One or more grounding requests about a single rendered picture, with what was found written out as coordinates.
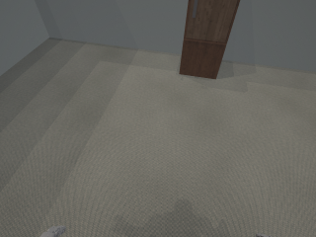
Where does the left robot hand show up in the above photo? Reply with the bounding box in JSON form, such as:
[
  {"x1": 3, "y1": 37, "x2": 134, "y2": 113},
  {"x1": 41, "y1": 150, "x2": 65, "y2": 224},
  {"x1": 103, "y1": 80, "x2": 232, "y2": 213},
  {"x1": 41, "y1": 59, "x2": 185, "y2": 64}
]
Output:
[{"x1": 40, "y1": 225, "x2": 66, "y2": 237}]

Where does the cupboard door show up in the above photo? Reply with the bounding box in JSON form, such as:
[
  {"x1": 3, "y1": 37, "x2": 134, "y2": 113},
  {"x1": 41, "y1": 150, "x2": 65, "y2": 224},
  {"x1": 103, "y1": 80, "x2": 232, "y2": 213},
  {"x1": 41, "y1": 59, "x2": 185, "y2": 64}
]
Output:
[{"x1": 186, "y1": 0, "x2": 238, "y2": 42}]

